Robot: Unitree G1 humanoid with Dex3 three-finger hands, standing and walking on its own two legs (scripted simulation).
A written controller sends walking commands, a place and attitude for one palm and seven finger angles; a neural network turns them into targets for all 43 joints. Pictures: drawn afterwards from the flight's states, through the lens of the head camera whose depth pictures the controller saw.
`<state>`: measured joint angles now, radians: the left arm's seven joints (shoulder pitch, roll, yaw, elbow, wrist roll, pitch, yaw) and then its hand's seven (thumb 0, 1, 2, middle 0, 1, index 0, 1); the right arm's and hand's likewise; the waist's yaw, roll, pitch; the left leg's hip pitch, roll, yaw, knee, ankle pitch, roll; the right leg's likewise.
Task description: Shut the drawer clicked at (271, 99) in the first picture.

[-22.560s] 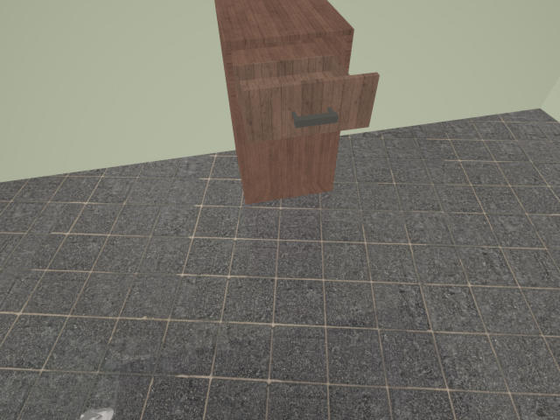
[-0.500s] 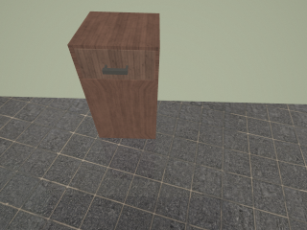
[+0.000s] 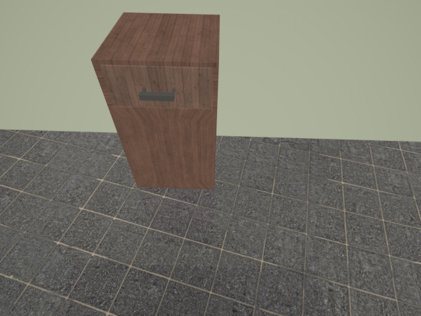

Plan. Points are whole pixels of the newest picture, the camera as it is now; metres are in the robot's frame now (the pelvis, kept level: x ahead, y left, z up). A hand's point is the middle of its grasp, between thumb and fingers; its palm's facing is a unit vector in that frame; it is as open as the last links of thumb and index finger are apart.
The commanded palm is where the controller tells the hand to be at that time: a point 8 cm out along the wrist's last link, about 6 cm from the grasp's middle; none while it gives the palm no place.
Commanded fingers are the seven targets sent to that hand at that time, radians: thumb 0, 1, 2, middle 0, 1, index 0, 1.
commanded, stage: look to check the result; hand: left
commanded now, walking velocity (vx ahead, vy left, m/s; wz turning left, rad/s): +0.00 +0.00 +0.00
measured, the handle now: (157, 93) +0.87 +0.25 -0.09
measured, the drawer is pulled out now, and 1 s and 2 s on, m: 0.00 0.00 0.00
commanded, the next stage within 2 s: stand and wait in 0.06 s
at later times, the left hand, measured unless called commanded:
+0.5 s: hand out of the picture +0.00 +0.16 -0.17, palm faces +0.04 -0.98 -0.19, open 7.4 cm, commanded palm none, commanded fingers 0.00 0.90 0.90 -0.20 -0.30 -0.20 -0.30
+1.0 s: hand out of the picture +0.00 +0.17 -0.17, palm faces +0.04 -0.98 -0.19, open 7.4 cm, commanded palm none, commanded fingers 0.00 0.90 0.90 -0.20 -0.30 -0.20 -0.30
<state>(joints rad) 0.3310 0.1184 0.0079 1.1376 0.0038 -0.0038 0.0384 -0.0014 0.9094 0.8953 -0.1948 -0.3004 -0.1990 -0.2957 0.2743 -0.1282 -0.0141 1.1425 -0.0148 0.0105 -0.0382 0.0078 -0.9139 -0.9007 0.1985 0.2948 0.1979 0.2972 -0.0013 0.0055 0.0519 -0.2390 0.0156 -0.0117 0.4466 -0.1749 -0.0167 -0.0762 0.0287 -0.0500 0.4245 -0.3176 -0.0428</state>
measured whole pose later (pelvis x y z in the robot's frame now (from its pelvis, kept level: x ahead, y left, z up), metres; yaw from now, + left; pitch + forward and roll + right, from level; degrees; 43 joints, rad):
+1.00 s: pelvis +0.02 +0.00 +0.00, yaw -1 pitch -2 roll +0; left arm 0.31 0.14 0.01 1.13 0.00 -0.01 0.04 0.00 0.91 0.90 -0.20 -0.30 -0.20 -0.30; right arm 0.25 -0.14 -0.01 1.15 -0.01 0.00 -0.04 0.01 -0.91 -0.90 0.20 0.29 0.20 0.30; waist 0.00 0.00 0.05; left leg -0.21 0.02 0.00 0.42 -0.19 -0.02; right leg -0.04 0.03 -0.03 0.39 -0.32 -0.04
